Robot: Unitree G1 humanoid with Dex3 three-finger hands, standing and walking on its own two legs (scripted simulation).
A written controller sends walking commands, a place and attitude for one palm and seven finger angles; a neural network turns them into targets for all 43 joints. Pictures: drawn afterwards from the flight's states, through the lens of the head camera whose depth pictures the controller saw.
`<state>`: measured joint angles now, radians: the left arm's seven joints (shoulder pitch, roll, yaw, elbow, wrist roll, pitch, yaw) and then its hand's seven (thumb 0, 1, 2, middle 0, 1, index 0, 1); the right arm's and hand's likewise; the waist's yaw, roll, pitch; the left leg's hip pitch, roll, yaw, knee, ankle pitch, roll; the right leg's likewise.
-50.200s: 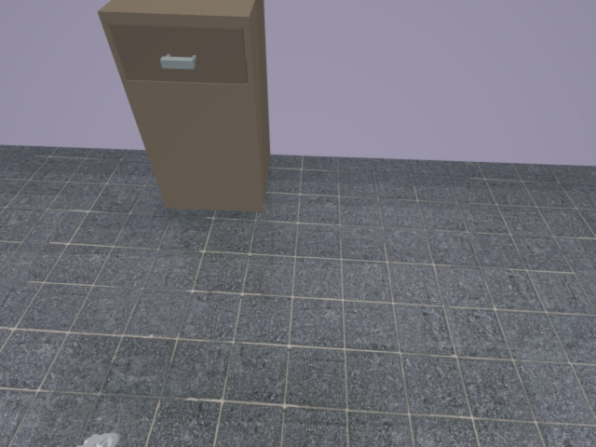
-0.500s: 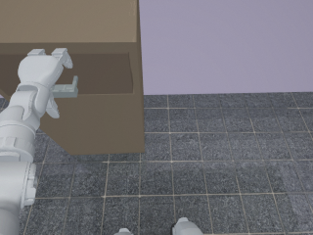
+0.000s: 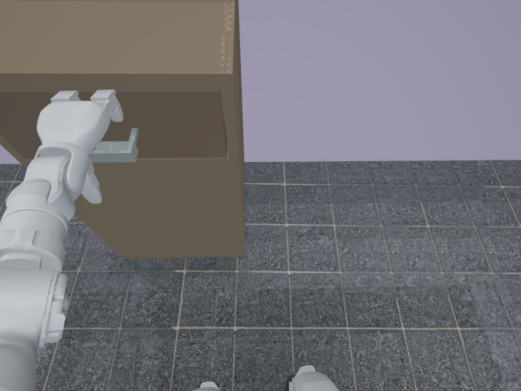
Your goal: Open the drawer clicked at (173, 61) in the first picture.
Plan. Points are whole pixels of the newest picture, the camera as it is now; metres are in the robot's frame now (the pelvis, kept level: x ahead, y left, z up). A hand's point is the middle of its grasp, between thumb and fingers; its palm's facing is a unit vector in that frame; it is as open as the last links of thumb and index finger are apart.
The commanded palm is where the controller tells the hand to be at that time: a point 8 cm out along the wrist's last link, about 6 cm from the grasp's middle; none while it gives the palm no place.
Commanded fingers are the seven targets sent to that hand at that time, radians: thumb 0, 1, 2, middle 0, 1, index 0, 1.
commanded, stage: move the hooked fingers above the handle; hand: left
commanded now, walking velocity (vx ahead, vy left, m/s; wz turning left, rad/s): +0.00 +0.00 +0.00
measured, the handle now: (108, 142) +0.55 +0.26 +0.00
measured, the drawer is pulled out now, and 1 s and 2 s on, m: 0.00 0.00 0.00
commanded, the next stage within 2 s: none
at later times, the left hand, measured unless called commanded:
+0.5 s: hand (90, 145) +0.50 +0.26 +0.05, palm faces -0.08 +0.00 -1.00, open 13.8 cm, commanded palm +0.48 +0.26 +0.11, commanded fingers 0.00 -0.50 0.30 -0.30 -1.20 -0.30 -1.20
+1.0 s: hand (81, 149) +0.49 +0.27 +0.05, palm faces -0.11 +0.02 -0.99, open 13.8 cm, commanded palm +0.47 +0.26 +0.11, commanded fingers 0.00 -0.50 0.30 -0.30 -1.20 -0.30 -1.20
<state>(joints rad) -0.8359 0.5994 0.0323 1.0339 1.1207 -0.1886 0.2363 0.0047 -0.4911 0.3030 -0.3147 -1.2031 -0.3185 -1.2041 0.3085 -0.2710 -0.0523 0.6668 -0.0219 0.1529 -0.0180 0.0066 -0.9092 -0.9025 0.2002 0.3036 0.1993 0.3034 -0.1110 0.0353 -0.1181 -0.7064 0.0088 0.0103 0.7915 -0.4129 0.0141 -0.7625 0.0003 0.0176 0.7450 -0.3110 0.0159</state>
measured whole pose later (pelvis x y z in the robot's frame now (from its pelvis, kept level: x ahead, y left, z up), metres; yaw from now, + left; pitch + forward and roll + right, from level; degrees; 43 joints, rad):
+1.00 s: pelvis +0.01 +0.00 +0.00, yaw -1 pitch +19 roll -1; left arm -0.82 0.63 0.04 1.06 1.10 -0.15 0.20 0.01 -0.49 0.30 -0.31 -1.20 -0.32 -1.20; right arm 0.32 -0.27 -0.04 0.67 -0.01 0.16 -0.02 0.01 -0.91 -0.90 0.20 0.30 0.20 0.30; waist -0.10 0.04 -0.12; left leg -0.69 0.01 0.02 0.77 -0.42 0.01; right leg -0.75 0.01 0.03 0.73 -0.31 0.02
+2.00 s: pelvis +0.00 +0.00 +0.00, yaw +0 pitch +20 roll -1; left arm -0.82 0.64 0.00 1.00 1.08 -0.23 0.14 0.00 -0.49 0.30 -0.32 -1.21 -0.32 -1.21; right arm 0.36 -0.27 -0.06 0.69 -0.01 0.14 -0.05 0.01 -0.91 -0.90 0.20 0.30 0.20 0.30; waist -0.10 0.03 -0.12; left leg -0.71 0.01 0.00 0.78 -0.41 0.01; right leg -0.76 0.00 0.01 0.73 -0.31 0.01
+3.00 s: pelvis +0.00 +0.00 -0.01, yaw +0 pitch +23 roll -1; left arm -0.85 0.64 0.05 1.09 1.12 -0.20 0.25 0.00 -0.49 0.30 -0.31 -1.20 -0.32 -1.20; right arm 0.34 -0.27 -0.05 0.71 -0.03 0.14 -0.03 0.01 -0.91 -0.90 0.20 0.30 0.20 0.30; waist -0.13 0.04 -0.14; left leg -0.84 0.02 0.00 0.89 -0.45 0.01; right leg -0.89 0.01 0.01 0.83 -0.34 0.01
